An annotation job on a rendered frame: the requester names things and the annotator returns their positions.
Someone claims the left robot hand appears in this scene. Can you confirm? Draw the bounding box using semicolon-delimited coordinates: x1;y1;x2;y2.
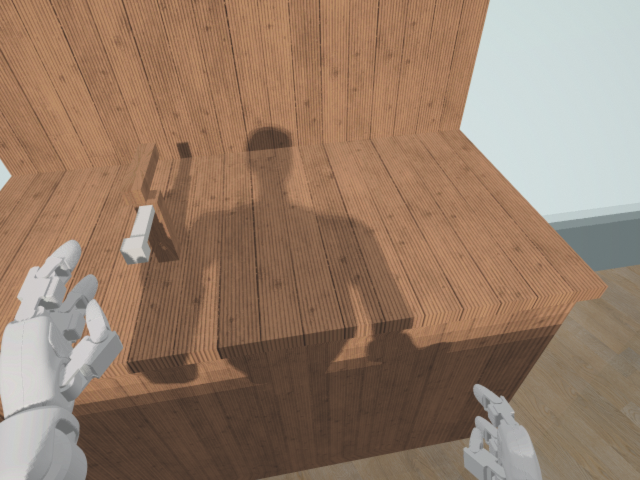
0;240;123;419

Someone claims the left robot forearm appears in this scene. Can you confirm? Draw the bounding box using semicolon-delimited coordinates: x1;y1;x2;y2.
0;405;87;480

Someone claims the tap lever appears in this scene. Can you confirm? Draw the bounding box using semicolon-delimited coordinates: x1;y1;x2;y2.
120;205;155;265

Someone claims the right robot hand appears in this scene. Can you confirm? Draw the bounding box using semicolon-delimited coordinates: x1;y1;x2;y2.
463;384;542;480

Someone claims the counter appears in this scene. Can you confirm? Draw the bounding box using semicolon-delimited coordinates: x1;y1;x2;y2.
0;0;608;480

